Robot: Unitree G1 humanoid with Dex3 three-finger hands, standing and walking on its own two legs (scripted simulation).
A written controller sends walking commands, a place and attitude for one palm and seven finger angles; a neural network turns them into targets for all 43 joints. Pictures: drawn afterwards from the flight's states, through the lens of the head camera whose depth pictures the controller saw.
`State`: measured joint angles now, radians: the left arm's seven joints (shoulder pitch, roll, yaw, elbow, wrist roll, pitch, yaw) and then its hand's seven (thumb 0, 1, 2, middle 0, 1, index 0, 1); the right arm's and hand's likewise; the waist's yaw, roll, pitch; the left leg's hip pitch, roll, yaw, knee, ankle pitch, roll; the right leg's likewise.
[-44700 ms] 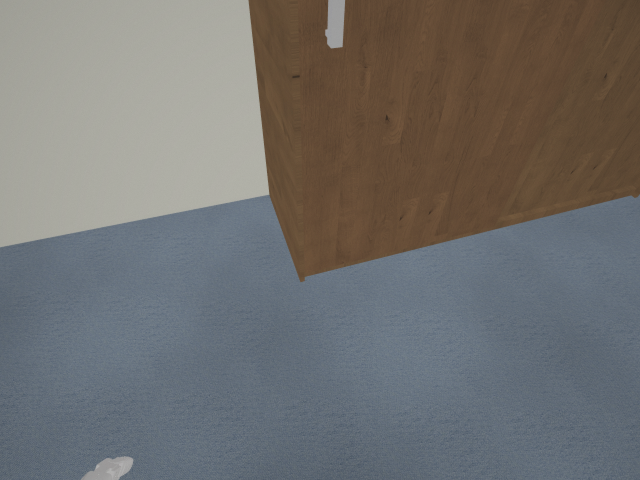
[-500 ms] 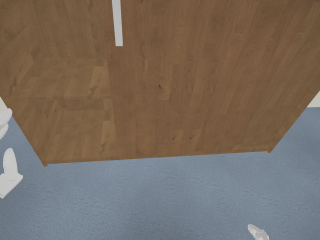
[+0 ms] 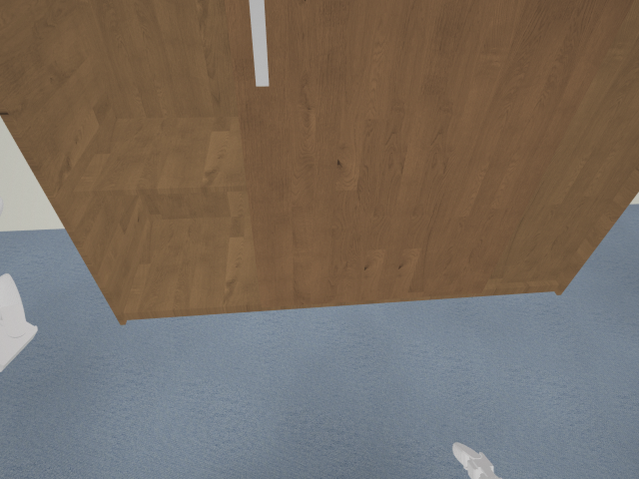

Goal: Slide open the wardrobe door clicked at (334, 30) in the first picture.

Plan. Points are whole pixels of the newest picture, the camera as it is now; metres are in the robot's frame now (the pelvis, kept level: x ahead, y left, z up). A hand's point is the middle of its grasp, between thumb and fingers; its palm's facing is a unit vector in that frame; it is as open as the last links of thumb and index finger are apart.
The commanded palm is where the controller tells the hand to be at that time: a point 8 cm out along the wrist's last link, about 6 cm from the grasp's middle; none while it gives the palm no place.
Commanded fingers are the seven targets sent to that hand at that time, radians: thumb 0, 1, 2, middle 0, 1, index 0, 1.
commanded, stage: stop stepping back and stand still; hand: left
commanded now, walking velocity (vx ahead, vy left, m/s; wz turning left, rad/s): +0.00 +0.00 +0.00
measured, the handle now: (259, 39) +0.85 +0.20 +0.23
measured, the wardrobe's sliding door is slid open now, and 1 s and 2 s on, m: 0.50 0.50 0.50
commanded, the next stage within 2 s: let the arm hang, fingers relaxed in 0.10 s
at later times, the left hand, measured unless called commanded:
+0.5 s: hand out of the picture +0.09 +0.17 -0.16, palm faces +0.00 -0.99 -0.17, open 7.2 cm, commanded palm none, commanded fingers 0.00 0.90 0.90 -0.20 -0.30 -0.20 -0.30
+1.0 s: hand out of the picture +0.02 +0.23 -0.16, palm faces +0.05 -0.97 -0.24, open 7.4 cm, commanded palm none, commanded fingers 0.00 0.90 0.90 -0.20 -0.30 -0.20 -0.30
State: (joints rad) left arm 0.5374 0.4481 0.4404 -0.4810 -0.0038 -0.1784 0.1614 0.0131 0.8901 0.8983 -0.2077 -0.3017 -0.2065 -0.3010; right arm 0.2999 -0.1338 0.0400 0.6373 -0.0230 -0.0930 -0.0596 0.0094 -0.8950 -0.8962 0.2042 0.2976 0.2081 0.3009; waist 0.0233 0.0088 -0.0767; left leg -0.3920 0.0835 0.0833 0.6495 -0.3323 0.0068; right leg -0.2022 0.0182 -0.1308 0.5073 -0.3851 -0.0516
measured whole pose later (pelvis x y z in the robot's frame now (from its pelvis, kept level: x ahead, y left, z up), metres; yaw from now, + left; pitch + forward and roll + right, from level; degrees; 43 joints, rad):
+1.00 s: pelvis +0.00 +0.03 +0.01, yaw +3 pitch -2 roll +0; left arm 0.22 0.21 0.00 1.11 0.02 0.00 0.02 0.01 0.91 0.90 -0.20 -0.30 -0.19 -0.30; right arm 0.22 -0.19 0.00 1.11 -0.02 0.01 -0.02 0.00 -0.90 -0.90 0.20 0.30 0.20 0.30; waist 0.00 0.01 0.01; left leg -0.21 -0.02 0.06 0.41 -0.17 0.05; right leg -0.17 -0.04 -0.01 0.40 -0.21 0.03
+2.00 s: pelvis +0.03 +0.03 +0.02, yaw +3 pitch -1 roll +0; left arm 0.10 0.34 -0.01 1.12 0.02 -0.02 0.00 0.01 0.91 0.90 -0.20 -0.30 -0.20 -0.30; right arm 0.07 -0.34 0.00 1.13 -0.01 -0.01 0.00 0.00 -0.90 -0.90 0.20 0.30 0.20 0.30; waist 0.00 -0.01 0.03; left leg -0.14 -0.03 0.06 0.30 -0.16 0.04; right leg -0.09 -0.04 -0.02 0.30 -0.20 0.03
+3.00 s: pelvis +0.04 +0.01 +0.02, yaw +3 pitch -1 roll +0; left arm 0.11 0.33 -0.01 1.13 0.02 -0.02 0.00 0.01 0.91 0.90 -0.20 -0.30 -0.20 -0.30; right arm 0.09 -0.33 0.00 1.14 -0.01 -0.01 0.00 0.00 -0.90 -0.90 0.20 0.30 0.20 0.30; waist 0.00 -0.01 0.04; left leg -0.10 0.00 0.05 0.29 -0.16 0.01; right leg -0.05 -0.01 -0.02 0.27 -0.20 0.00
